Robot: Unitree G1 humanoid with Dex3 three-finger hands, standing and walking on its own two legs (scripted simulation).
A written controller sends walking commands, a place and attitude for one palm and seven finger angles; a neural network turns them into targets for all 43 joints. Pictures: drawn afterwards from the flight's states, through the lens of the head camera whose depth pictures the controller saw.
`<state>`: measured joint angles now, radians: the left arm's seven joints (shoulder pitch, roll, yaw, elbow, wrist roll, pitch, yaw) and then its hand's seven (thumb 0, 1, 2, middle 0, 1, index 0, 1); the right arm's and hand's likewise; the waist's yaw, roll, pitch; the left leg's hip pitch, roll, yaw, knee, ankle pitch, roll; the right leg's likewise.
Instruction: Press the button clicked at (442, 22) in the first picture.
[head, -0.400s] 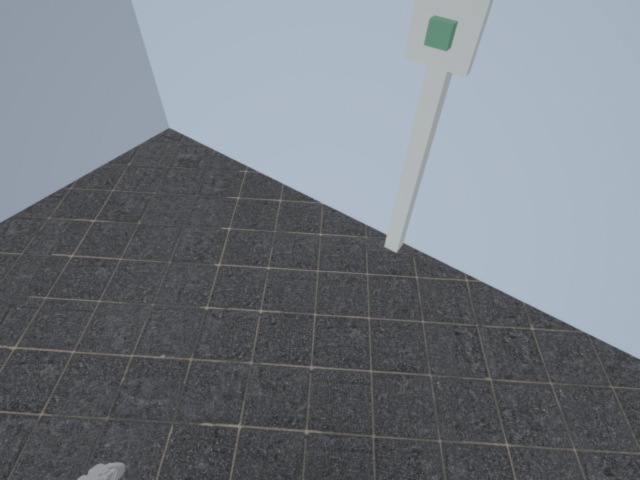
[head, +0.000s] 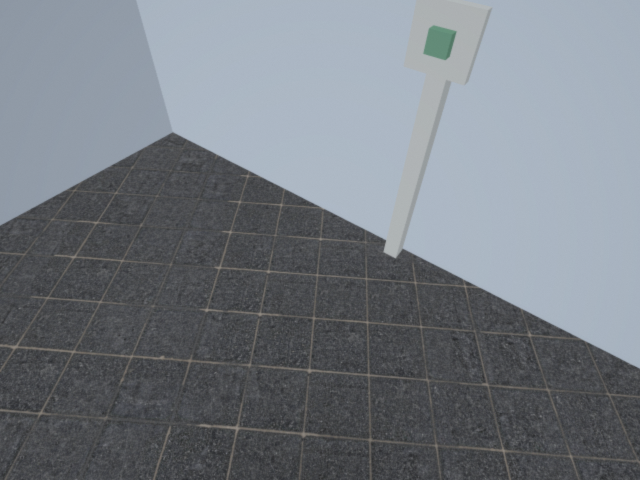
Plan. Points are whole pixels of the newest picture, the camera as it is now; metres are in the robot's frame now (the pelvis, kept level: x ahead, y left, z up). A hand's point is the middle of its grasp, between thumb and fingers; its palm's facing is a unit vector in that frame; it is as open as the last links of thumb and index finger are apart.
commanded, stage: stand and wait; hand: left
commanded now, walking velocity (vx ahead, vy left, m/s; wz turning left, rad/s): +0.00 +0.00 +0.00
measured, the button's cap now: (440, 42) +1.10 -0.23 +0.10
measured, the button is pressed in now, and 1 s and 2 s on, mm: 0 0 0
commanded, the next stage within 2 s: look at it before walking up in 0.48 s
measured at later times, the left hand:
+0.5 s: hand out of the picture +0.06 +0.24 -0.15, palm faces -0.02 -0.94 -0.34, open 7.4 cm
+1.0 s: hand out of the picture +0.06 +0.23 -0.16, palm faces -0.03 -0.94 -0.33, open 7.4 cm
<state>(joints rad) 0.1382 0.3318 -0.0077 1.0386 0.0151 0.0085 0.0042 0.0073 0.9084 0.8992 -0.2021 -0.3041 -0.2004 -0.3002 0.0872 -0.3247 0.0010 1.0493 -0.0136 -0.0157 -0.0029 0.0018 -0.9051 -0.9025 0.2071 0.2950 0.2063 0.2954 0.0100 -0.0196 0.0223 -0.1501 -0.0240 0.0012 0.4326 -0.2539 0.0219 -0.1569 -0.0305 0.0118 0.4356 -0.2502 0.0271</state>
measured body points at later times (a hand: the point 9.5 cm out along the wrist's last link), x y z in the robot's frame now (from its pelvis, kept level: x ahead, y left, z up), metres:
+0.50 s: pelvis -0.02 -0.01 +0.00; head -0.01 -0.01 +0.45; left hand +0.06 +0.29 -0.13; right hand +0.06 -0.31 -0.13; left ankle -0.01 +0.11 -0.74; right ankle -0.01 -0.14 -0.74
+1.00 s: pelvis -0.01 -0.02 +0.00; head -0.01 -0.01 +0.45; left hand +0.06 +0.28 -0.13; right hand +0.07 -0.32 -0.13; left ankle -0.01 +0.11 -0.74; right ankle -0.01 -0.14 -0.74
